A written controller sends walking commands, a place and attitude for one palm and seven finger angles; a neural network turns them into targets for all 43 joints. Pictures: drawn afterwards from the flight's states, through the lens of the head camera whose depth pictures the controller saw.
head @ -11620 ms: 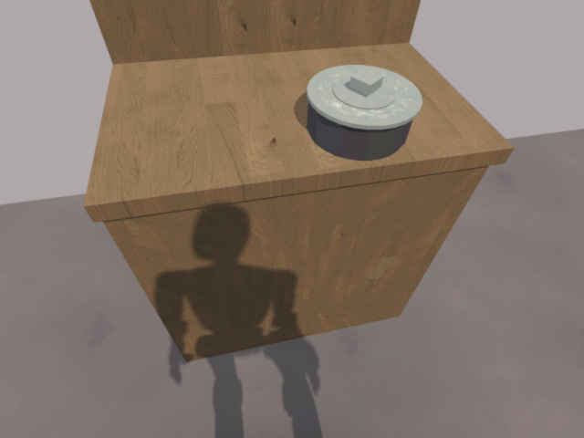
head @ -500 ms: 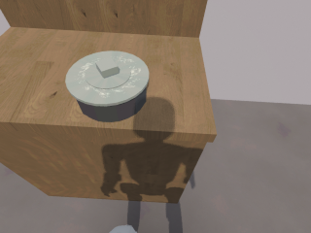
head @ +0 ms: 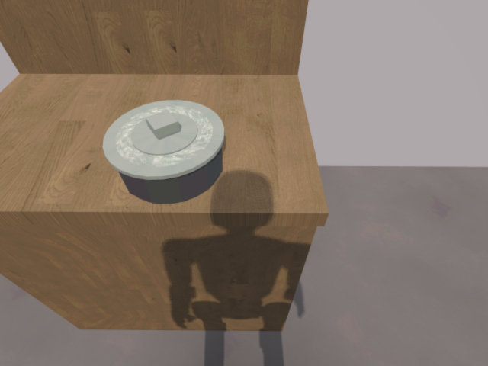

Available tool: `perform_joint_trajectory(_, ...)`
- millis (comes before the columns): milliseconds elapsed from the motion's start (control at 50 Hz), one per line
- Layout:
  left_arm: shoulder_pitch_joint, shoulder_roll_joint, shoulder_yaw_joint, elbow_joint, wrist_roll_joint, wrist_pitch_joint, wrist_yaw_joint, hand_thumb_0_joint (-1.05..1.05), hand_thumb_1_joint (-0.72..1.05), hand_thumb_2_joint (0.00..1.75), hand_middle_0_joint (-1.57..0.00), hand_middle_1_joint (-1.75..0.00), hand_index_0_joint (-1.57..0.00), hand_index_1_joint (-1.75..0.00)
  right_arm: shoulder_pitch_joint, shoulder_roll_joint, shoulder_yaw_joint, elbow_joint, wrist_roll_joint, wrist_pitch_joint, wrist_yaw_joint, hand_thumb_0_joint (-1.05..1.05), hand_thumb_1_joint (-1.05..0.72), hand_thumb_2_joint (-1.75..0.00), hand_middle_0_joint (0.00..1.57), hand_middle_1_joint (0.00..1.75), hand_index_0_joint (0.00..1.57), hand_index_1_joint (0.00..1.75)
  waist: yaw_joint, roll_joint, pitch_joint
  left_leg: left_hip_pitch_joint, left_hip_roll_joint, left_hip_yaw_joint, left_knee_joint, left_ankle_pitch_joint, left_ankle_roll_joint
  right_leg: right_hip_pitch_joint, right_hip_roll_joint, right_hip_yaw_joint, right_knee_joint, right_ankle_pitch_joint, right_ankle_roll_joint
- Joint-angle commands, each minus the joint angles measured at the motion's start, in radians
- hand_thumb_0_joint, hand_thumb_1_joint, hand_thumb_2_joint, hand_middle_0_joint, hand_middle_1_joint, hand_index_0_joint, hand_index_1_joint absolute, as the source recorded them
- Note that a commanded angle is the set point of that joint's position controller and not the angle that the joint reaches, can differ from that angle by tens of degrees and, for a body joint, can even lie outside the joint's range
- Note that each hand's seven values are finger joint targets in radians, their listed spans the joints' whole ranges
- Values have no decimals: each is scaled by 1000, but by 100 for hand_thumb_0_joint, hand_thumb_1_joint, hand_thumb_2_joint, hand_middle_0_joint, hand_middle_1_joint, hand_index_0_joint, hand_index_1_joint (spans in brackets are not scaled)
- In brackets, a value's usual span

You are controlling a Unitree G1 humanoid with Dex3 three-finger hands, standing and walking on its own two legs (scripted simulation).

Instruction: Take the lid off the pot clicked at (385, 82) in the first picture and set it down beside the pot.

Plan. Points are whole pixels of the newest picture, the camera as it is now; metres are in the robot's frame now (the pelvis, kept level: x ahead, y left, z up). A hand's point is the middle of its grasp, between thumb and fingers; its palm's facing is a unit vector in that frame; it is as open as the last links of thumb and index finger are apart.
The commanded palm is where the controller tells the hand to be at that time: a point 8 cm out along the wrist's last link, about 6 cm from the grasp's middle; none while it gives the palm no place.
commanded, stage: come to a stop and stand still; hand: left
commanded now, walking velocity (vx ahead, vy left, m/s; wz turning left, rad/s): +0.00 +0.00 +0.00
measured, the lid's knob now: (162, 123) +0.47 +0.16 +0.16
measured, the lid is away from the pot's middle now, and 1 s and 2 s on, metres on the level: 0.00 0.00 0.00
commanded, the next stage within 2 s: look again from close up in 1.34 s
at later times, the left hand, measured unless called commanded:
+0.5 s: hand out of the picture +0.06 +0.19 -0.17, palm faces +0.00 -0.98 -0.19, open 7.4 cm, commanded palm none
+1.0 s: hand out of the picture +0.04 +0.22 -0.17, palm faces +0.00 -0.98 -0.19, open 7.4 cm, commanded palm none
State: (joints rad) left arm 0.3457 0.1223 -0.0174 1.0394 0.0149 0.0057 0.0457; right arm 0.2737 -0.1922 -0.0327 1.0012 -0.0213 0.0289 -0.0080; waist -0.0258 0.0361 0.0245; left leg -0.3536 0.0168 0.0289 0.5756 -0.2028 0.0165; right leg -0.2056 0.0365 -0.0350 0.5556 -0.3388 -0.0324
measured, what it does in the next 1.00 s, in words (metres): shifts its weight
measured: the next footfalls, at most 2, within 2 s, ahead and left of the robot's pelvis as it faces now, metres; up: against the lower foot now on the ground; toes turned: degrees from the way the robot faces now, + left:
none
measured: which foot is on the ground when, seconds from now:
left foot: down 0.00-1.00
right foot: down 0.00-1.00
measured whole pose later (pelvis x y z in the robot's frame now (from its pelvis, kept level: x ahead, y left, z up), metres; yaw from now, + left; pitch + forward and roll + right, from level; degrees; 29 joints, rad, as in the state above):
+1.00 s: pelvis +0.04 +0.04 +0.01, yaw -1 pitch -1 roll +0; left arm 0.29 0.19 -0.01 1.07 0.01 0.00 0.04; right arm 0.19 -0.16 0.00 1.09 -0.01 -0.01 -0.01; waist 0.01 -0.04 0.06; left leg -0.24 -0.04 0.07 0.48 -0.23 0.07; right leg -0.09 -0.02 0.00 0.43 -0.33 0.03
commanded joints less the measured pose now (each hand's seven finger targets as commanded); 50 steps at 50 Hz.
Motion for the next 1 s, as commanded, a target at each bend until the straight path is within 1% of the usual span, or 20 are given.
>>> perform_joint_trajectory(0, -18, 149, 36, -67, -3, -41, 13, 0, 90, 90, -20, -30, -20, -30, 32, -44, 5, -50, 6, -36, -4, 0, -90, -90, 20, 30, 20, 30, -8, -56, 63, 87, 41, -55, -45, -38, 4, -149, -155, 159, -211, -3, -62)
perform_joint_trajectory(40, 4, 144, 35, -51, -5, -44, 12, 0, 90, 90, -20, -30, -20, -30, 31, -43, 11, -33, 8, -44, -6, 0, -90, -90, 20, 30, 20, 30, 3, -52, 42, 84, 47, -61, -60, 11, 10, -91, -144, 151, -185, 88, -58)
perform_joint_trajectory(60, 6, 147, 36, -51, -4, -43, 10, 0, 90, 90, -20, -30, -20, -30, 37, -44, 12, -29, 10, -48, -9, 0, -90, -90, 20, 30, 20, 30, 10, -25, 27, 99, 53, -67, -75, 34, 14, -68, -138, 141, -171, 123, -53)
perform_joint_trajectory(140, 35, 136, 35, -35, -6, -43, 14, 0, 90, 90, -20, -30, -20, -30, 31, -50, 15, -1, 12, -55, -14, 0, -90, -90, 20, 30, 20, 30, 22, -44, 8, 97, 66, -76, -74, 116, 20, -5, -129, 129, -148, 232, -38)
perform_joint_trajectory(160, 29, 140, 36, -38, -7, -40, 11, 0, 90, 90, -20, -30, -20, -30, 29, -49, 17, 1, 13, -55, -16, 0, -90, -90, 20, 30, 20, 30, 25, -33, 4, 108, 67, -77, -85, 109, 20, 1, -129, 125, -148, 230, -36)
perform_joint_trajectory(200, 25, 141, 36, -39, -7, -38, 12, 0, 90, 90, -20, -30, -20, -30, 21, -50, 16, 10, 13, -52, -16, 0, -90, -90, 20, 30, 20, 30, 24, -58, 30, 94, 64, -74, -84, 87, 15, -8, -132, 129, -160, 215, -32)
perform_joint_trajectory(240, 22, 144, 35, -38, -6, -39, 12, 0, 90, 90, -20, -30, -20, -30, 18, -48, 17, 22, 13, -52, -16, 0, -90, -90, 20, 30, 20, 30, 23, -59, 24, 104, 65, -72, -89, 100, 15, 0, -132, 131, -159, 237, -29)
perform_joint_trajectory(260, 18, 150, 36, -43, -7, -36, 11, 0, 90, 90, -20, -30, -20, -30, 17, -49, 17, 24, 14, -53, -16, 0, -90, -90, 20, 30, 20, 30, 26, -36, 18, 116, 67, -75, -101, 99, 17, 4, -130, 125, -158, 227, -27)
perform_joint_trajectory(300, 12, 149, 38, -44, -5, -35, 12, 0, 90, 90, -20, -30, -20, -30, 9, -56, 17, 31, 13, -52, -16, 0, -90, -90, 20, 30, 20, 30, 24, -48, 33, 112, 70, -79, -101, 105, 17, -2, -127, 124, -159, 226, -24)
perform_joint_trajectory(380, 8, 157, 37, -43, -5, -33, 9, 0, 90, 90, -20, -30, -20, -30, -6, -67, 17, 33, 14, -54, -17, 0, -90, -90, 20, 30, 20, 30, 27, -40, 19, 137, 75, -88, -114, 128, 22, 6, -125, 120, -160, 229, -15)
perform_joint_trajectory(480, -1, 166, 37, -42, -4, -29, 6, 0, 90, 90, -20, -30, -20, -30, -24, -82, 17, 34, 15, -55, -16, 0, -90, -90, 20, 30, 20, 30, 28, -13, 14, 159, 82, -96, -138, 138, 26, 9, -124, 109, -165, 207, -7)
perform_joint_trajectory(580, 0, 167, 35, -32, -3, -27, 3, 0, 90, 90, -20, -30, -20, -30, -43, -92, 16, 33, 16, -55, -16, 0, -90, -90, 20, 30, 20, 30, 29, -25, 22, 169, 82, -106, -157, 125, 30, 2, -126, 110, -178, 190, -2)
perform_joint_trajectory(640, 3, 169, 33, -27, -2, -30, 3, 0, 90, 90, -20, -30, -20, -30, -48, -94, 16, 37, 17, -56, -14, 0, -90, -90, 20, 30, 20, 30, 27, -44, -2, 188, 82, -104, -156, 152, 31, 13, -132, 110, -179, 217, 2)
perform_joint_trajectory(720, 10, 172, 33, -20, -3, -28, 3, 0, 90, 90, -20, -30, -20, -30, -55, -99, 17, 41, 19, -58, -16, 0, -90, -90, 20, 30, 20, 30, 31, -25, -11, 203, 86, -106, -161, 191, 36, 20, -134, 104, -177, 222, 7)
perform_joint_trajectory(760, 12, 175, 34, -16, -4, -26, 1, 0, 90, 90, -20, -30, -20, -30, -52, -97, 16, 41, 19, -59, -16, 0, -90, -90, 20, 30, 20, 30, 32, -38, -11, 207, 86, -108, -168, 186, 37, 23, -131, 99, -179, 219, 8)
perform_joint_trajectory(800, 12, 168, 33, -13, -3, -25, 2, 0, 90, 90, -20, -30, -20, -30, -57, -100, 16, 42, 19, -58, -16, 0, -90, -90, 20, 30, 20, 30, 32, -24, 3, 200, 86, -111, -172, 181, 38, 17, -133, 97, -181, 208, 10)
perform_joint_trajectory(860, 18, 172, 33, -6, -4, -24, 1, 0, 90, 90, -20, -30, -20, -30, -53, -100, 17, 47, 19, -60, -17, 0, -90, -90, 20, 30, 20, 30, 34, -39, -13, 214, 88, -115, -180, 186, 41, 26, -132, 93, -180, 205, 12)
perform_joint_trajectory(880, 18, 168, 33, -4, -4, -23, 2, 0, 90, 90, -20, -30, -20, -30, -57, -102, 14, 48, 19, -60, -17, 0, -90, -90, 20, 30, 20, 30, 33, -23, -11, 215, 88, -116, -180, 185, 41, 21, -135, 92, -181, 199, 12)
perform_joint_trajectory(940, 24, 166, 33, 5, -3, -25, 4, 0, 90, 90, -20, -30, -20, -30, -52, -98, 15, 56, 19, -62, -18, 0, -90, -90, 20, 30, 20, 30, 33, -27, -23, 233, 89, -115, -178, 231, 42, 28, -139, 90, -179, 220, 16)
perform_joint_trajectory(980, 22, 166, 32, 5, -4, -21, 3, 0, 90, 90, -20, -30, -20, -30, -52, -100, 14, 54, 20, -60, -18, 0, -90, -90, 20, 30, 20, 30, 35, -32, -3, 217, 88, -121, -191, 185, 44, 22, -135, 89, -187, 186, 16)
